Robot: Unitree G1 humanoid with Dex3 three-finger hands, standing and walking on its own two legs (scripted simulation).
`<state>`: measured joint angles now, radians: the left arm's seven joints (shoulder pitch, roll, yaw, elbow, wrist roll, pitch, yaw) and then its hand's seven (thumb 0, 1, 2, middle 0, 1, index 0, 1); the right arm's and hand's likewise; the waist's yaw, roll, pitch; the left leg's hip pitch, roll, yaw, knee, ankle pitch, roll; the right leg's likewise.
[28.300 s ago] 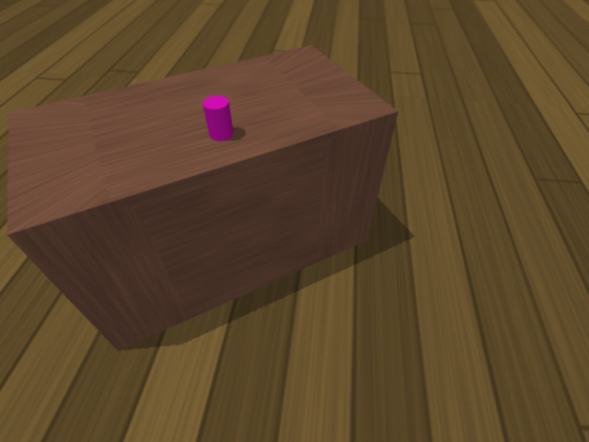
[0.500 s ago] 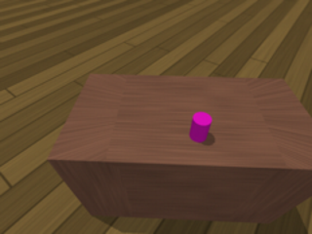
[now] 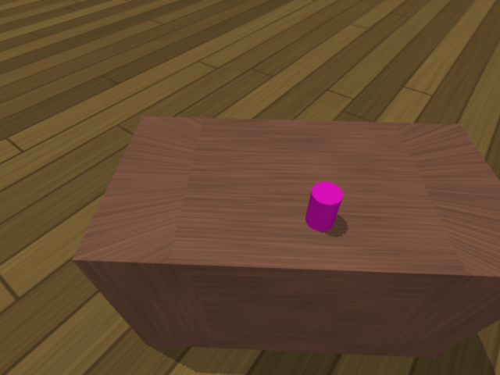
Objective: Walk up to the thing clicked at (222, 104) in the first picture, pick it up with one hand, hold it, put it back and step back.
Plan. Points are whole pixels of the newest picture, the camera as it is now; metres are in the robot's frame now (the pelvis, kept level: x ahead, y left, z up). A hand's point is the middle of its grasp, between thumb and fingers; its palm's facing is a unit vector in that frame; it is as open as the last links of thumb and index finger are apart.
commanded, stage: stand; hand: right
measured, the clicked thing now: (323, 207) +0.50 -0.15 -0.08
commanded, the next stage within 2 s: step back in 1.28 s
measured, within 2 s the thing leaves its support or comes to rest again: neither
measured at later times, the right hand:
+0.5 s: hand out of the picture +0.08 -0.25 -0.16, palm faces -0.05 +0.94 -0.34, open 7.4 cm
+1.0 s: hand out of the picture +0.08 -0.26 -0.16, palm faces -0.05 +0.94 -0.34, open 7.4 cm
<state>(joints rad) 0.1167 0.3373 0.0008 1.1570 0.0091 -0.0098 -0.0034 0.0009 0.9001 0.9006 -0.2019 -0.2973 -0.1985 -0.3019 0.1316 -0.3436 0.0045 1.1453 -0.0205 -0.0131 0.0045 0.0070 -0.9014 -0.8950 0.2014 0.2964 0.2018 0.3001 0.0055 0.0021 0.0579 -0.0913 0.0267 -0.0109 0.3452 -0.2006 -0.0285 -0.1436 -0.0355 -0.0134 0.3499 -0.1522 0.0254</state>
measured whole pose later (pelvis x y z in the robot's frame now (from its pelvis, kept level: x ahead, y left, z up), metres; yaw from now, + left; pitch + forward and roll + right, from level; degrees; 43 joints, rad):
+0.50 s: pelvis +0.01 +0.00 +0.00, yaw +0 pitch -3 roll +0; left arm 0.11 0.34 0.01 1.15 0.01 -0.01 0.00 0.00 0.90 0.90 -0.20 -0.30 -0.20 -0.30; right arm 0.12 -0.35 0.00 1.14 -0.02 -0.01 0.00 0.01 -0.90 -0.90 0.20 0.30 0.20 0.30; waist 0.01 0.01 0.06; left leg -0.07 0.03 -0.02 0.32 -0.20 -0.04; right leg -0.12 -0.03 -0.02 0.33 -0.16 0.02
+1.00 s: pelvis +0.01 -0.01 +0.00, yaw +0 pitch -3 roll +0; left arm 0.11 0.34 0.01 1.14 0.01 -0.01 0.00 0.00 0.90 0.90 -0.20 -0.30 -0.20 -0.30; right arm 0.13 -0.35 0.00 1.13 -0.02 -0.01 0.01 0.01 -0.90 -0.90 0.20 0.30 0.20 0.30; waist 0.00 0.01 0.06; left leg -0.07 0.04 -0.02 0.31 -0.20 -0.04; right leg -0.13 -0.03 -0.03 0.33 -0.16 0.02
